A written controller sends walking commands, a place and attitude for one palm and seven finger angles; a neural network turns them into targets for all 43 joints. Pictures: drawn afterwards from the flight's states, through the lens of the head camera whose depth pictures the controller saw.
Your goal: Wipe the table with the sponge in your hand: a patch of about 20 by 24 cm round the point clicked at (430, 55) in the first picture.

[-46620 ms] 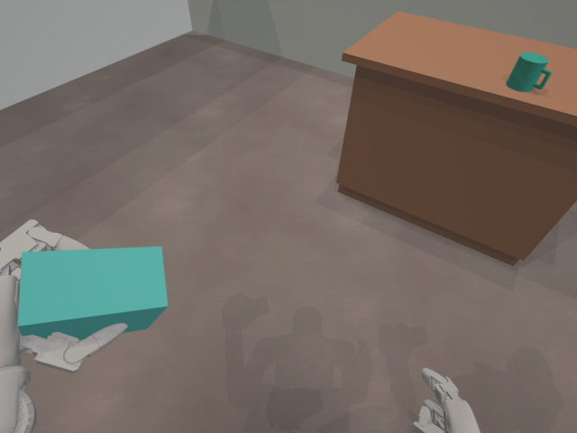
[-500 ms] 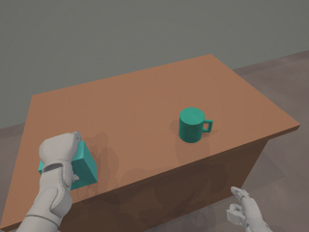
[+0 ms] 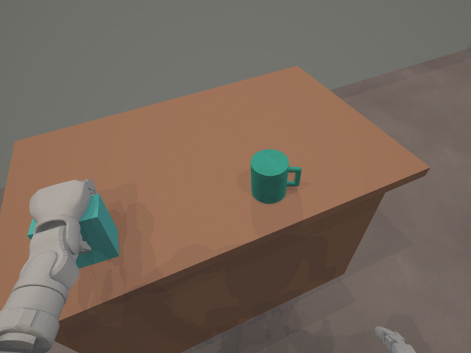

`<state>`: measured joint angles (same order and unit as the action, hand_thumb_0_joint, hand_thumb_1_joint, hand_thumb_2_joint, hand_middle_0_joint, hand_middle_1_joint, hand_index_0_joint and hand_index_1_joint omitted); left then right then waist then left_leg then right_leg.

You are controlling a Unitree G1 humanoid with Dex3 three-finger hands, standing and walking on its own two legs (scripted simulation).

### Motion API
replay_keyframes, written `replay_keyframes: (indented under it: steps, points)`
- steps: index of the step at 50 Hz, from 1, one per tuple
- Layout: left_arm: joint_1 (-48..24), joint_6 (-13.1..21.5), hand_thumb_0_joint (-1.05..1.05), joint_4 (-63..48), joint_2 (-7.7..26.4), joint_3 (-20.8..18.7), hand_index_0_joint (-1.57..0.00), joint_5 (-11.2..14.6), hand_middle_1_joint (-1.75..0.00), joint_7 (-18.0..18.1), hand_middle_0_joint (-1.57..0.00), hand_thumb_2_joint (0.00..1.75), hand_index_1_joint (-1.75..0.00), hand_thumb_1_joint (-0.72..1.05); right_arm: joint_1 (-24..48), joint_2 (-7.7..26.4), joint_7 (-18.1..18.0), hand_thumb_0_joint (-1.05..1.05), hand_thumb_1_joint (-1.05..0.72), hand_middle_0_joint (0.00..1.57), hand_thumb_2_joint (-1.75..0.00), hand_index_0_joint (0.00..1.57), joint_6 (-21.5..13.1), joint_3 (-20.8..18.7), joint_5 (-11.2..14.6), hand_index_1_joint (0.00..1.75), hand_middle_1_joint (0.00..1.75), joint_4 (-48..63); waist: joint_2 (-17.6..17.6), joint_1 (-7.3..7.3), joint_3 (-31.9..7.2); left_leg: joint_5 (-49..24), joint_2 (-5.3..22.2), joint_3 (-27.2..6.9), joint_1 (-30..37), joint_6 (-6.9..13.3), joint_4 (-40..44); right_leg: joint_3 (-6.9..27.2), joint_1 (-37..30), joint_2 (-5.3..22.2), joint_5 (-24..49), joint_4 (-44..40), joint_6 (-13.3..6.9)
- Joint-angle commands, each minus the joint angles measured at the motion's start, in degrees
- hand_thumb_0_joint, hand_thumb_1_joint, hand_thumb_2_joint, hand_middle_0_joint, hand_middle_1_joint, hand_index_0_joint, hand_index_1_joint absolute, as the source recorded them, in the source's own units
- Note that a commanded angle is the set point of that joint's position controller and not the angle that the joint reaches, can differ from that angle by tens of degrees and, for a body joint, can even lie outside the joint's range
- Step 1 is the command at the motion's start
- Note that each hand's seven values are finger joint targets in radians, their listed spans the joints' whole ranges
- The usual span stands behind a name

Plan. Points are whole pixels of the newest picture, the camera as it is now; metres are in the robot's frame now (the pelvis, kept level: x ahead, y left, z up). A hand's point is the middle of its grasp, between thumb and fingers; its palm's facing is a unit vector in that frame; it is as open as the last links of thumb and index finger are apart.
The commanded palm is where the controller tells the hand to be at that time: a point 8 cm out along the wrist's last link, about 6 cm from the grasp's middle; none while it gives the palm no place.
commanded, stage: wipe forward along the first lane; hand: left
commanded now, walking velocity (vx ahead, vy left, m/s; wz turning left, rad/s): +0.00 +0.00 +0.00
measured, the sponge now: (83, 240) +0.30 +0.33 +0.01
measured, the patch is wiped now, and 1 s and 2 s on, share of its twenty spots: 0.25 0.50 0.50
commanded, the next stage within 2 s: slide across to the middle lane in 0.98 s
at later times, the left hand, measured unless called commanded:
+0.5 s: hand (72, 198) +0.37 +0.36 +0.06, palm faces -0.12 +0.01 -0.99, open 10.1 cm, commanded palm +0.35 +0.36 +0.09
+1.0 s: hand (68, 182) +0.41 +0.39 +0.06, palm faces -0.12 +0.01 -0.99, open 10.1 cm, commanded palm +0.41 +0.38 +0.10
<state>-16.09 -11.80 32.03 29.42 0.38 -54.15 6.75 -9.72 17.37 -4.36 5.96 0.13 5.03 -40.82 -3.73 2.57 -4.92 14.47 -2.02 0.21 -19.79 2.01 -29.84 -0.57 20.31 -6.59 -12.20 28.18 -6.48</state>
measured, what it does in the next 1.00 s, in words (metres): stands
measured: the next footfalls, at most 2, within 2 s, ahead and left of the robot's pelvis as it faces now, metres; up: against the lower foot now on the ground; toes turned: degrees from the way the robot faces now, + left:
none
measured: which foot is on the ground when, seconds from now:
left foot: down 0.00-1.00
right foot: down 0.00-1.00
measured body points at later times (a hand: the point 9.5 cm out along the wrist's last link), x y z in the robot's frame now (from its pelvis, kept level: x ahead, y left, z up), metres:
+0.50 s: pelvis +0.00 +0.00 -0.01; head +0.03 -0.02 +0.44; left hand +0.37 +0.36 +0.11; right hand +0.11 -0.27 -0.14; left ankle +0.01 +0.11 -0.73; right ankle +0.02 -0.04 -0.73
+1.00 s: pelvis +0.00 +0.03 -0.01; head +0.05 +0.03 +0.44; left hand +0.41 +0.38 +0.11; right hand +0.10 -0.24 -0.13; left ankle +0.01 +0.11 -0.73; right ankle +0.02 -0.04 -0.73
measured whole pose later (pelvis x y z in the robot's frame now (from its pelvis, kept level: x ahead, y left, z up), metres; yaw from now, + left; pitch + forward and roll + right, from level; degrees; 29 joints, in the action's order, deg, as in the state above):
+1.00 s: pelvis +0.00 +0.03 -0.01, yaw +1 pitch +12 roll -1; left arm -43.1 -4.8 63.9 36.2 -0.8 -59.5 11.1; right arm -13.4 16.4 -2.8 6.1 1.0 5.6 -41.4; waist -2.4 -2.4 -6.6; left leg 15.4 -3.3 -1.1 -30.7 3.9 -34.1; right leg -1.9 29.5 -5.5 -12.4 29.7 -4.2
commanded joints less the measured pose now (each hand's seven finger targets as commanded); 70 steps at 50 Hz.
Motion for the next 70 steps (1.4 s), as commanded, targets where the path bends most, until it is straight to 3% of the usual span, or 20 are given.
replay_keyframes:
  steps: [1,4,6,9,11,14,16,19,21,27,36,39,41,44,48,53,59,64,67,70]
  points:
    - [-14.76,0.17,0.0,0.89,15.31,-4.26,-1.2,-1.8,-1.6,2.49,-1.2,1.3,-1.6,0.1,6.7,7.05,-0.29,0.0,-0.9,0.2,-0.9,0.2,-2.8,-2.34,0.05,0.3,0.3,8.25,7.52,-0.76,-6.31,0.09,-1.75,-2.24,-6.46,2.29,1.88,12.05,-8.54,6.19,0.56,-6.79,3.26]
    - [-18.48,0.77,0.0,4.08,19.3,-6.46,-1.2,-2.26,-1.6,2.82,-1.2,1.3,-1.6,0.1,6.37,7.52,-0.39,0.0,-0.9,0.2,-0.9,0.2,-2.7,-2.29,0.19,0.3,0.3,7.68,6.43,-0.83,-6.01,1.68,-1.76,-2.5,-7.64,2.29,1.64,13.17,-7.29,6.3,-3.7,-7.49,3.07]
    - [-20.85,1.37,0.0,6.29,16.15,-3.21,-1.2,-2.78,-1.6,2.83,-1.2,1.3,-1.6,0.1,5.09,7.1,-0.25,0.0,-0.9,0.2,-0.9,0.2,-2.78,-2.38,0.3,0.3,0.3,7.56,5.92,-1.68,-6.94,2.18,-1.51,-2.09,-7.57,2.35,1.38,11.98,-6.66,6.57,-4.36,-7.37,3.24]
    - [-24.55,2.55,0.0,8.79,20.45,-5.91,-1.2,-2.49,-1.6,2.77,-1.2,1.3,-1.6,0.1,4.43,7.52,-0.47,0.0,-0.9,0.2,-0.9,0.2,-2.63,-2.24,0.39,0.3,0.3,7.22,6.02,-1.94,-8.56,2.54,-1.25,-2.42,-9.19,2.22,0.55,13.99,-7.64,7.03,-5.01,-7.38,3.21]
    - [-25.71,3.69,0.0,11.13,18.75,-4.23,-1.2,-2.62,-1.6,2.79,-1.2,1.3,-1.6,0.1,3.28,7.25,-0.4,0.0,-0.9,0.2,-0.9,0.2,-2.71,-2.28,0.42,0.3,0.3,7.37,6.3,-2.57,-8.6,2.69,-1.16,-2.18,-10.05,2.36,-0.09,13.47,-7.53,7.3,-4.57,-7.15,3.49]
    - [-28.31,5.22,0.0,13.87,23.82,-7.86,-1.2,-3.15,-1.6,3.22,-1.2,1.3,-1.6,0.1,2.28,7.79,-0.26,0.0,-0.9,0.2,-0.9,0.2,-2.55,-2.38,0.35,0.3,0.3,6.79,6.02,-2.58,-9.88,2.21,-0.9,-2.42,-11.72,2.29,-1.03,14.75,-8.01,7.41,-3.15,-6.47,3.41]
    - [-29.52,5.94,0.0,15.11,21.54,-5.55,-1.2,-3.59,-1.6,3.36,-1.2,1.3,-1.6,0.1,1.07,7.6,0.05,0.0,-0.9,0.2,-0.9,0.2,-2.61,-2.44,0.39,0.3,0.3,6.96,5.84,-3.2,-10.74,1.93,-0.77,-2.17,-11.87,2.35,-1.21,13.48,-7.94,7.47,-1.17,-5.75,3.57]
    - [-29.14,6.6,0.0,16.59,24.29,-8.12,-1.2,-3.84,-1.6,3.81,-1.2,1.3,-1.6,0.1,0.5,7.98,0.39,0.0,-0.9,0.2,-0.9,0.2,-2.18,-2.59,0.32,0.3,0.3,6.74,4.99,-2.62,-12.99,0.1,-0.6,-2.19,-12.55,2.17,-1.99,14.33,-9.74,7.7,4.32,-4.47,3.5]
    - [-31.55,6.81,0.0,17.41,22.61,-5.79,-1.2,-4.3,-1.6,3.89,-1.2,1.3,-1.6,0.1,-0.57,7.93,0.6,0.0,-0.9,0.2,-0.9,0.2,-2.05,-2.59,0.38,0.3,0.3,6.5,5.02,-3.82,-12.54,0.11,-0.59,-1.91,-12.77,2.33,-2.15,13.05,-8.97,7.56,5.76,-4.09,3.71]
    - [-30.06,7.04,0.0,19.64,22.83,-6.69,-1.2,-4.52,-1.6,4.45,-1.2,1.3,-1.6,0.1,-2.08,8.46,0.97,0.0,-0.9,0.2,-0.9,0.2,-1.51,-3.04,0.31,0.3,0.3,5.98,6.53,-3.46,-14.5,-2.57,-0.68,-1.74,-11.84,2.63,-2.16,11.12,-9.47,6.88,11.02,-3.03,3.83]
    - [-35.63,7.17,0.0,21.2,19.71,-3.29,-1.2,-5.11,-1.6,5.33,-1.2,1.3,-1.6,0.1,-3.56,8.32,1.16,0.0,-0.9,0.2,-0.9,0.2,-1.32,-3.12,0.44,0.3,0.3,5.19,4.61,-4.67,-14.07,-4.27,-0.37,-1.92,-8.57,2.85,-0.99,7.18,-5.23,5.8,9.38,-3.28,3.33]
    - [-36.93,7.13,0.0,22.43,21.99,-5.13,-1.2,-5.23,-1.6,5.78,-1.2,1.3,-1.6,0.1,-3.69,8.64,1.06,0.0,-0.9,0.2,-0.9,0.2,-1.14,-3.05,0.4,0.3,0.3,4.73,5.53,-4.46,-14.64,-5.03,-0.32,-2.28,-8.44,2.84,-0.62,6.79,-4.62,5.37,9.45,-3.32,3.21]
    - [-37.99,7.04,0.0,22.78,19.93,-3.2,-1.2,-5.38,-1.6,6.06,-1.2,1.3,-1.6,0.1,-4.11,8.45,1.21,0.0,-0.9,0.2,-0.9,0.2,-1.13,-3.05,0.34,0.3,0.3,4.84,4.73,-5.04,-14.33,-4.88,-0.21,-2.15,-7.65,2.76,-0.74,5.77,-3.49,5.37,8.8,-3.09,3.39]
    - [-41.15,6.49,0.0,24.22,22.94,-4.52,-1.2,-6.02,-1.6,6.15,-1.2,1.3,-1.6,0.1,-4.16,8.71,1.09,0.0,-0.9,0.2,-0.9,0.2,-0.99,-2.62,0.47,0.3,0.3,4.57,4.12,-5.16,-13.36,-3.73,-0.1,-2.86,-7.86,2.64,0.02,5.31,-1.64,5.05,5.77,-3.52,3.13]
    - [-46.66,5.31,0.0,27.18,23.01,-2.15,-1.2,-7.48,-1.6,5.91,-1.2,1.3,-1.6,0.1,-5.51,8.9,0.91,0.0,-0.9,0.2,-0.9,0.2,-1.21,-2.27,0.37,0.3,0.3,4.16,2.98,-6.78,-12.16,-1.32,0.16,-3.43,-7.38,2.44,0.14,4.12,1.98,4.92,1.35,-3.6,3.29]
    - [-49.42,5.64,0.0,28.85,23.77,-1.88,-1.2,-8.14,-1.6,5.01,-1.2,1.3,-1.6,0.1,-7.69,8.87,0.89,0.0,-0.9,0.2,-0.9,0.2,-1.32,-2.26,-0.09,0.3,0.3,3.96,1.27,-7.02,-16.14,-4.89,0.54,-3.84,-5.41,2.0,-0.84,3.51,2.29,4.49,4.03,-2.39,2.97]
    - [-49.91,7.66,0.0,20.9,14.41,1.52,-1.2,-4.85,-1.6,4.66,-1.2,1.3,-1.6,0.1,-7.65,7.53,1.41,0.0,-0.9,0.2,-0.9,0.2,-1.53,-3.4,-0.5,0.3,0.3,4.43,-1.66,-6.08,-21.52,-15.91,2.14,-5.92,4.73,-0.17,-0.88,1.79,4.01,3.48,8.36,-1.62,2.35]
    - [-50.88,6.18,0.0,18.81,10.76,1.89,-1.2,-2.05,-1.6,6.5,-1.2,1.3,-1.6,0.1,-5.94,7.31,1.7,0.0,-0.9,0.2,-0.9,0.2,-1.77,-3.7,-0.36,0.3,0.3,2.72,-0.38,-5.53,-18.26,-17.22,3.08,-8.2,7.71,-1.66,1.37,0.68,5.82,3.31,6.42,-2.28,2.33]
    - [-50.72,3.64,0.0,19.69,5.5,5.55,-1.2,-3.01,-1.6,7.08,-1.2,1.3,-1.6,0.1,-5.88,7.07,2.45,0.0,-0.9,0.2,-0.9,0.2,-1.87,-4.14,-0.68,0.3,0.3,1.47,-1.17,-5.77,-17.99,-19.83,3.92,-9.69,11.08,-2.97,1.27,-0.03,8.35,3.27,5.82,-1.47,2.43]
    - [-51.35,2.2,0.0,19.05,4.46,5.5,-1.2,-2.74,-1.6,7.19,-1.2,1.3,-1.6,0.1,-5.09,6.93,2.79,0.0,-0.9,0.2,-0.9,0.2,-1.68,-4.14,-1.02,0.3,0.3,1.04,-0.65,-5.42,-19.29,-25.33,4.47,-10.64,13.24,-4.06,0.78,-0.18,8.48,3.25,6.94,-0.82,2.35]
